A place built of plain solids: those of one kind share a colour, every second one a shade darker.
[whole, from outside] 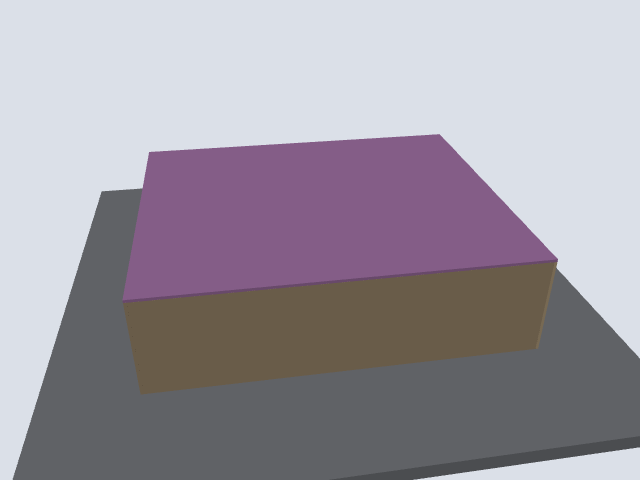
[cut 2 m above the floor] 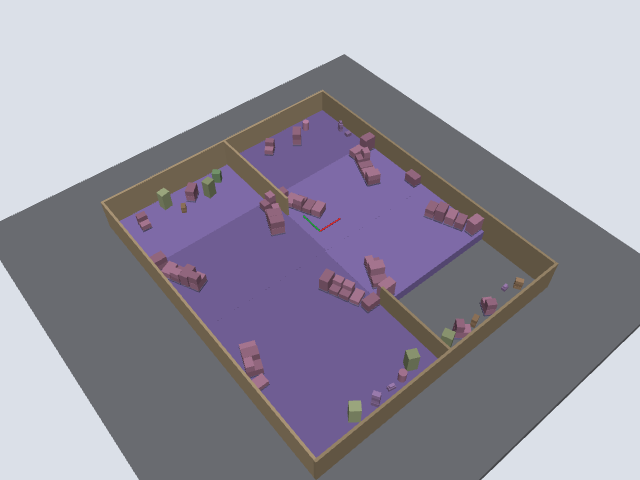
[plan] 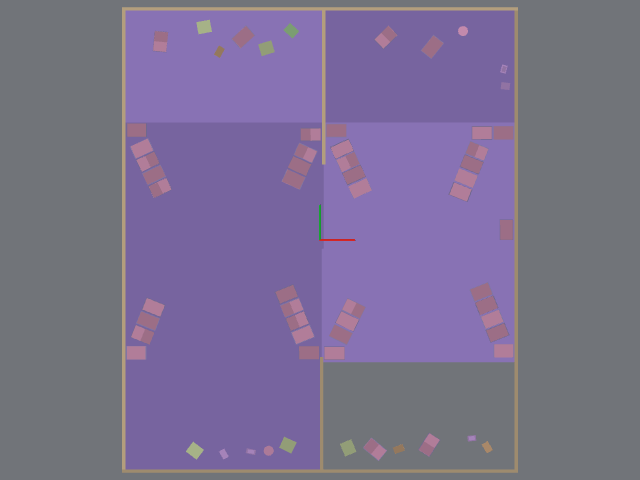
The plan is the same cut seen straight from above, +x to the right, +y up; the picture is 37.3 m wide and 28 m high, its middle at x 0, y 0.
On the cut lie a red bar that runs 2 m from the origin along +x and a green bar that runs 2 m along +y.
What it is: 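A closed cross-dock hall without a stair; its walked floor lies 0.94 m over the lower ground and ends at a front at either end, two bays a front; beyond a bay's line the ground lies deep, a low step down, or level and merely marked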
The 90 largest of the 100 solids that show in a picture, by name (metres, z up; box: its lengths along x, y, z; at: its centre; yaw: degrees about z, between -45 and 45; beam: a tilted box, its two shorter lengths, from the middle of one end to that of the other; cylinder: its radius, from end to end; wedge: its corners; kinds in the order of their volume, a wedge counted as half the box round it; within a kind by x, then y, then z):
{
 "floor_1": {"box": [11.47, 12.9, 0.99], "at": [-5.64, -6.96, 0.45]},
 "floor_2": {"box": [11.51, 6.57, 0.28], "at": [-5.62, 10.12, 0.09]},
 "floor_3": {"box": [11.59, 7.36, 0.99], "at": [-5.58, 3.17, 0.45]},
 "floor_4": {"box": [11.27, 6.63, 0.99], "at": [5.73, -3.82, 0.45]},
 "floor_5": {"box": [11.15, 7.36, 0.99], "at": [5.79, 3.17, 0.45]},
 "floor_6": {"box": [11.07, 6.57, 0.81], "at": [5.83, 10.12, 0.35]},
 "wall_1": {"box": [0.2, 26.77, 7.22], "at": [-11.45, 0.0, 3.56]},
 "wall_2": {"box": [23.1, 0.2, 7.22], "at": [0.0, -13.48, 3.56]},
 "wall_3": {"box": [23.1, 0.2, 7.22], "at": [0.0, 13.48, 3.56]},
 "wall_4": {"box": [0.2, 6.59, 7.22], "at": [0.1, -10.11, 3.56]},
 "wall_5": {"box": [0.2, 9.0, 7.22], "at": [0.22, 8.9, 3.56]},
 "wall_6": {"box": [0.2, 26.77, 7.22], "at": [11.45, 0.0, 3.56]},
 "roof_1": {"box": [23.1, 27.17, 0.2], "at": [0.0, 0.0, 7.27]},
 "load_1": {"box": [1.09, 0.78, 0.43], "at": [-10.72, -6.59, 1.3], "yaw": 0.1},
 "load_2": {"box": [1.09, 0.78, 0.54], "at": [-10.7, 6.41, 1.9], "yaw": 0.2},
 "load_3": {"box": [0.58, 0.76, 0.66], "at": [-10.61, -5.43, 2.08], "yaw": -21.7},
 "load_4": {"box": [1.11, 0.77, 0.61], "at": [-10.4, 5.34, 1.39], "yaw": 24.7},
 "load_5": {"box": [1.17, 0.76, 0.66], "at": [-10.34, -5.53, 1.42], "yaw": -21.9},
 "load_6": {"box": [0.57, 0.74, 0.49], "at": [-10.29, 4.45, 1.82], "yaw": 25.0},
 "load_7": {"box": [1.16, 0.72, 1.12], "at": [-10.03, -4.72, 1.64], "yaw": -21.8},
 "load_8": {"box": [1.15, 0.74, 0.49], "at": [-10.03, 4.57, 1.33], "yaw": 25.0},
 "load_9": {"box": [1.13, 0.72, 0.39], "at": [-9.71, -3.93, 1.28], "yaw": -22.0},
 "load_10": {"box": [1.16, 0.7, 1.18], "at": [-9.68, 3.79, 1.68], "yaw": 25.2},
 "load_11": {"box": [0.58, 0.74, 0.72], "at": [-9.58, 2.91, 2.16], "yaw": 25.0},
 "load_12": {"box": [1.15, 0.74, 0.72], "at": [-9.33, 3.04, 1.44], "yaw": 25.2},
 "load_13": {"box": [0.78, 1.15, 0.47], "at": [-9.3, 11.58, 0.6], "yaw": -5.7},
 "load_14": {"box": [0.78, 0.57, 0.47], "at": [-9.27, 11.85, 1.07], "yaw": -5.1},
 "load_15": {"box": [1.1, 0.75, 0.54], "at": [-4.48, 11.83, 0.64], "yaw": 42.8},
 "load_16": {"box": [1.1, 0.75, 0.54], "at": [-4.47, 11.84, 1.18], "yaw": 42.5},
 "load_17": {"box": [1.12, 0.73, 1.17], "at": [-1.95, -3.16, 1.67], "yaw": 22.1},
 "load_18": {"box": [1.16, 0.72, 0.49], "at": [-1.64, -3.95, 1.33], "yaw": 21.8},
 "load_19": {"box": [1.12, 0.78, 0.69], "at": [-1.55, 3.53, 1.43], "yaw": -24.1},
 "load_20": {"box": [1.12, 0.78, 0.69], "at": [-1.54, 3.54, 2.12], "yaw": -24.6},
 "load_21": {"box": [0.58, 0.72, 0.49], "at": [-1.37, -3.84, 1.82], "yaw": 22.0},
 "load_22": {"box": [1.13, 0.76, 0.47], "at": [-1.32, -4.73, 1.32], "yaw": 21.8},
 "load_23": {"box": [1.16, 0.75, 1.28], "at": [-1.19, 4.32, 1.73], "yaw": -24.7},
 "load_24": {"box": [0.57, 0.76, 0.47], "at": [-1.06, -4.62, 1.79], "yaw": 22.2},
 "load_25": {"box": [1.13, 0.72, 0.38], "at": [-1.0, -5.53, 1.28], "yaw": 22.3},
 "load_26": {"box": [1.15, 0.73, 0.49], "at": [-0.84, 5.08, 1.33], "yaw": -24.1},
 "load_27": {"box": [1.17, 0.76, 0.71], "at": [-0.64, -6.58, 1.44], "yaw": 0.1},
 "load_28": {"box": [0.57, 0.73, 0.49], "at": [-0.59, 4.96, 1.82], "yaw": -24.3},
 "load_29": {"box": [1.17, 0.71, 0.63], "at": [-0.54, 6.16, 1.4], "yaw": 0.4},
 "load_30": {"box": [0.58, 0.71, 0.63], "at": [-0.26, 6.15, 2.03], "yaw": 0.2},
 "load_31": {"box": [1.17, 0.72, 1.4], "at": [0.84, -6.61, 1.79]},
 "load_32": {"box": [1.16, 0.73, 0.58], "at": [0.95, 6.38, 1.38]},
 "load_33": {"box": [1.15, 0.73, 0.52], "at": [1.21, -5.52, 1.35], "yaw": -26.3},
 "load_34": {"box": [1.16, 0.71, 0.47], "at": [1.29, 5.3, 1.32], "yaw": 24.6},
 "load_35": {"box": [0.58, 0.77, 0.55], "at": [1.38, 4.43, 1.91], "yaw": 24.8},
 "load_36": {"box": [1.13, 0.76, 1.15], "at": [1.59, -4.74, 1.66], "yaw": -26.0},
 "load_37": {"box": [1.15, 0.77, 0.55], "at": [1.64, 4.55, 1.36], "yaw": 24.6},
 "load_38": {"box": [0.58, 0.72, 0.42], "at": [1.71, -3.87, 1.71], "yaw": -25.9},
 "load_39": {"box": [1.16, 0.72, 0.42], "at": [1.96, -3.99, 1.29], "yaw": -26.4},
 "load_40": {"box": [1.17, 0.72, 0.48], "at": [1.98, 3.8, 1.33], "yaw": 24.2},
 "load_41": {"box": [1.16, 0.78, 0.64], "at": [2.34, 3.01, 1.41], "yaw": 24.9},
 "load_42": {"box": [0.58, 0.73, 0.72], "at": [2.99, -12.03, 1.22], "yaw": -39.9},
 "load_43": {"box": [1.16, 0.73, 0.72], "at": [3.21, -12.2, 0.5], "yaw": -39.8},
 "load_44": {"box": [1.15, 0.76, 0.47], "at": [3.85, 11.83, 1.13], "yaw": 44.3},
 "load_45": {"box": [0.57, 0.76, 0.47], "at": [4.04, 12.02, 1.6], "yaw": 44.5},
 "load_46": {"box": [0.73, 0.58, 0.62], "at": [6.22, -12.18, 1.08], "yaw": -32.4},
 "load_47": {"box": [0.73, 1.16, 0.62], "at": [6.37, -11.95, 0.46], "yaw": -32.5},
 "load_48": {"box": [0.75, 1.13, 0.6], "at": [6.56, 11.26, 1.2], "yaw": -38.8},
 "load_49": {"box": [0.75, 1.13, 0.6], "at": [6.56, 11.26, 1.81], "yaw": -39.0},
 "load_50": {"box": [1.1, 0.75, 0.51], "at": [8.19, 2.8, 1.86], "yaw": -21.9},
 "load_51": {"box": [1.1, 0.75, 0.51], "at": [8.2, 2.79, 1.34], "yaw": -21.7},
 "load_52": {"box": [1.16, 0.76, 0.5], "at": [8.52, 3.61, 1.34], "yaw": -22.2},
 "load_53": {"box": [1.16, 0.73, 0.45], "at": [8.85, 4.41, 1.31], "yaw": -22.1},
 "load_54": {"box": [1.15, 0.73, 0.64], "at": [9.16, 5.19, 1.41], "yaw": -22.1},
 "load_55": {"box": [1.11, 0.73, 0.42], "at": [9.41, -3.03, 1.72], "yaw": 21.5},
 "load_56": {"box": [0.57, 0.73, 0.64], "at": [9.43, 5.08, 2.05], "yaw": -21.9},
 "load_57": {"box": [1.14, 0.72, 0.61], "at": [9.45, 6.25, 1.39], "yaw": 0.4},
 "load_58": {"box": [1.11, 0.77, 1.13], "at": [9.72, -3.82, 1.65], "yaw": 22.0},
 "load_59": {"box": [1.11, 0.75, 0.81], "at": [10.05, -4.62, 1.49], "yaw": 21.7},
 "load_60": {"box": [1.13, 0.73, 0.66], "at": [10.36, -5.41, 1.42], "yaw": 21.8},
 "load_61": {"box": [1.15, 0.78, 1.36], "at": [10.71, 6.25, 1.77], "yaw": -0.2},
 "load_62": {"box": [1.11, 0.77, 1.25], "at": [10.72, -6.47, 1.71], "yaw": 0.2},
 "load_63": {"box": [0.74, 1.16, 0.8], "at": [10.88, 0.59, 1.49], "yaw": 0.2},
 "cage_trolley_1": {"box": [0.8, 0.72, 1.66], "at": [-7.3, -12.29, 1.77], "yaw": -37.3},
 "cage_trolley_2": {"box": [0.8, 0.72, 1.66], "at": [-6.76, 12.43, 1.06], "yaw": 10.1},
 "cage_trolley_3": {"box": [0.8, 0.72, 1.66], "at": [-3.12, 11.19, 1.06], "yaw": 17.0},
 "cage_trolley_4": {"box": [0.8, 0.72, 1.66], "at": [-1.88, -11.96, 1.77], "yaw": -25.5},
 "cage_trolley_5": {"box": [0.72, 0.8, 1.71], "at": [1.64, -12.12, 0.81], "yaw": 22.7},
 "pallet_1": {"box": [1.2, 0.8, 0.14], "at": [-9.71, -3.93, 1.01], "yaw": -21.9},
 "pallet_2": {"box": [1.2, 0.8, 0.14], "at": [-1.95, -3.16, 1.01], "yaw": 22.0},
 "pallet_3": {"box": [1.2, 0.8, 0.14], "at": [-1.0, -5.52, 1.01], "yaw": 22.0},
 "pallet_4": {"box": [1.2, 0.8, 0.14], "at": [0.85, -6.61, 1.01]},
 "pallet_5": {"box": [1.2, 0.8, 0.14], "at": [1.21, -5.52, 1.01], "yaw": -26.1},
 "pallet_6": {"box": [1.2, 0.8, 0.14], "at": [9.41, -3.03, 1.01], "yaw": 21.7},
 "drum_1": {"cylinder": 0.29, "from": [-2.99, -12.29, 0.94], "to": [-2.99, -12.29, 1.82]},
 "drum_2": {"cylinder": 0.29, "from": [8.34, 12.19, 0.76], "to": [8.34, 12.19, 1.64]},
 "bin_1": {"box": [0.72, 0.58, 1.06], "at": [-1.68, 12.21, 0.76], "yaw": -43.1}
}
